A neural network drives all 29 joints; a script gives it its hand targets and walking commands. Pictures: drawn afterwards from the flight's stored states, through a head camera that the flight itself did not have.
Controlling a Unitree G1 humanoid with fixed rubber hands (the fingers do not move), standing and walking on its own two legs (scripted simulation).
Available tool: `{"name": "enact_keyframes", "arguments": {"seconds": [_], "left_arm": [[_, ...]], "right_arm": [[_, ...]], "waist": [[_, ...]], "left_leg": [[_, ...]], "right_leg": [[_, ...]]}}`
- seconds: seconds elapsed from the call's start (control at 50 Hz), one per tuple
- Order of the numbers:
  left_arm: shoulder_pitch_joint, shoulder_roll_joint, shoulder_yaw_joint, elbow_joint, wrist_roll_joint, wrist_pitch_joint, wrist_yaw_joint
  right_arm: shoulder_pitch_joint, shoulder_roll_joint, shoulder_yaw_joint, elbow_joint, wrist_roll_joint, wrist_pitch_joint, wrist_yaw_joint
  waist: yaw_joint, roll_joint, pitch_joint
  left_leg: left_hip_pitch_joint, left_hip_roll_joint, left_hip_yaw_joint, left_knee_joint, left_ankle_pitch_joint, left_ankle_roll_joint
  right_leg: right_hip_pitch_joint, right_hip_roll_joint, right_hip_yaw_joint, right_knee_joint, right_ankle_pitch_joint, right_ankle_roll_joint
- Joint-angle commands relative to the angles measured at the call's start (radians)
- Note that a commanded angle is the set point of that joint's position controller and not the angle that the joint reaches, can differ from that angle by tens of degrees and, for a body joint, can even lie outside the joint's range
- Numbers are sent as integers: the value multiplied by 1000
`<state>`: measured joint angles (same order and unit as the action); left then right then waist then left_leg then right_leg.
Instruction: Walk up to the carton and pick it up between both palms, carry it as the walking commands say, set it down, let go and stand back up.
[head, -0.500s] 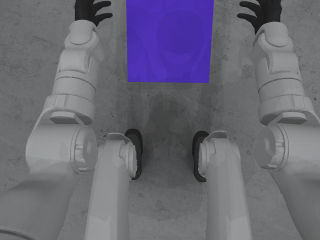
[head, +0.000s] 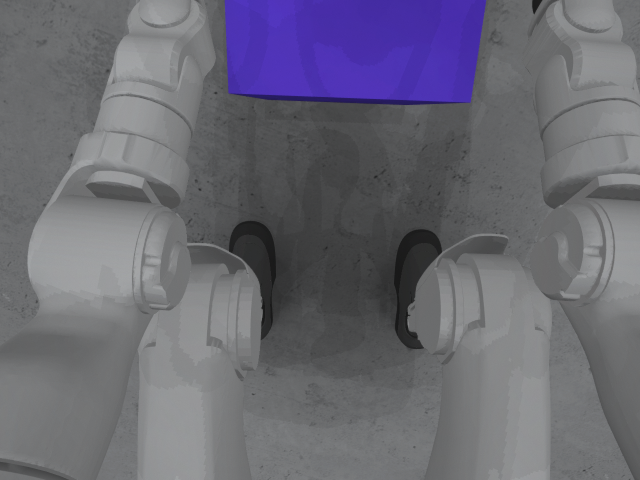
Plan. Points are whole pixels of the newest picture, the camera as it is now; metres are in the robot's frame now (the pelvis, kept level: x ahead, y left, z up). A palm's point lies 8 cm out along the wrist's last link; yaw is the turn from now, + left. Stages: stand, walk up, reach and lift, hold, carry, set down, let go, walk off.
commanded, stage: reach and lift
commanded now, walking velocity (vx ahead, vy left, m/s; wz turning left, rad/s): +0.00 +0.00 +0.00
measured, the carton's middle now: out of the picture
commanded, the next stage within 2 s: none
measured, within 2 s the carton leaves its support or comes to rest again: leaves its support in 1.56 s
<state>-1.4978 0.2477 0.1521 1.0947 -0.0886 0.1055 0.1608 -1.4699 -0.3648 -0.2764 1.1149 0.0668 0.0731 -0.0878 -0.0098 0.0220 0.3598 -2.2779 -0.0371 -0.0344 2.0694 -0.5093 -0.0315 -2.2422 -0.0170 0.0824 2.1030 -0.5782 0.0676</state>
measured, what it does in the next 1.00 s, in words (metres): stands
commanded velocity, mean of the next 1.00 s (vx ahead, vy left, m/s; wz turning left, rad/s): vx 0.00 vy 0.00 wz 0.00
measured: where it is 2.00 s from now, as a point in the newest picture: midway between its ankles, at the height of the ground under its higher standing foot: (334, 303)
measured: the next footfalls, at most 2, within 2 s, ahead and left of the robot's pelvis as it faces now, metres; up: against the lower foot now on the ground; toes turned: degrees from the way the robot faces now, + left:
none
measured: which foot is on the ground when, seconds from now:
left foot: down 0.00-1.00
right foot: down 0.00-1.00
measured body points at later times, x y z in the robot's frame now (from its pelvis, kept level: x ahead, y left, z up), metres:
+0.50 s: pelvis -0.01 +0.00 -0.02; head +0.38 -0.03 +0.19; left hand +0.57 +0.12 -0.22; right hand +0.56 -0.21 -0.21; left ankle +0.12 +0.13 -0.36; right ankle +0.10 -0.15 -0.36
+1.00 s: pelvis -0.01 +0.00 -0.02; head +0.38 -0.03 +0.18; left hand +0.57 +0.12 -0.22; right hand +0.56 -0.18 -0.23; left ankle +0.12 +0.13 -0.36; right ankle +0.10 -0.15 -0.36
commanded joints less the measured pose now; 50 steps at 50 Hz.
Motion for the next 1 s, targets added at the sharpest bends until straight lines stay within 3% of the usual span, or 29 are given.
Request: {"name": "enact_keyframes", "arguments": {"seconds": [0.0,0.08,0.14,0.28,0.32,0.46,0.54,0.7,0.8,0.84,0.9,0.98], "left_arm": [[-352,204,-61,-109,-53,-58,4],[-375,226,-85,-158,-90,-70,17],[-364,231,-99,-163,-135,-71,25],[-394,283,-82,-101,-158,-62,24],[-428,289,-86,-79,-161,-57,21],[-493,248,-126,-33,-156,-45,6],[-468,209,-118,-18,-132,-51,-4],[-490,1,-178,-65,-148,-64,-40],[-510,-121,-176,-52,-133,-54,-73],[-561,-273,-209,-69,-130,-48,-108],[-643,-565,-239,-89,-106,-24,-189],[-665,-743,-209,-115,-73,10,-269]], "right_arm": [[-334,-234,96,-63,66,-68,-1],[-354,-257,117,-118,102,-84,-15],[-364,-259,154,-162,132,-86,-26],[-463,-205,246,-214,208,-65,-36],[-503,-199,255,-204,215,-55,-39],[-495,-160,234,-50,187,-24,-25],[-447,-103,223,13,151,-16,-10],[-515,58,284,-103,145,-41,19],[-528,113,234,-120,83,-40,25],[-563,276,254,-117,70,-33,57],[-646,603,316,-126,55,-5,146],[-633,813,312,-134,22,44,235]], "waist": [[-90,21,-1246],[-84,19,-1377],[-75,-23,-1456],[0,-99,-1481],[1,-107,-1461],[-42,-62,-1300],[-48,-60,-1281],[-61,-53,-1352],[-106,-21,-1303],[-111,-17,-1285],[-93,-15,-1234],[-83,-18,-1132]], "left_leg": [[777,-22,36,-2,347,-40],[871,-25,36,26,435,-39],[918,-27,40,36,478,-30],[826,-12,81,21,381,-10],[804,-6,86,15,328,-8],[770,-5,81,-16,206,-16],[768,-16,81,-22,217,-24],[812,-40,73,-8,332,-27],[798,-53,66,-12,304,-38],[780,-63,66,-19,287,-41],[737,-76,75,-19,259,-36],[669,-87,82,-13,215,-24]], "right_leg": [[407,34,-148,-72,334,-15],[463,34,-154,-48,402,-11],[528,36,-160,-43,437,-9],[644,37,-150,-64,390,6],[640,35,-151,-74,345,7],[549,32,-158,-90,234,-9],[550,40,-155,-91,245,-12],[592,57,-160,-78,359,-6],[582,64,-172,-82,332,-9],[580,71,-177,-80,324,-15],[558,89,-175,-73,300,-22],[522,100,-178,-70,252,-35]]}}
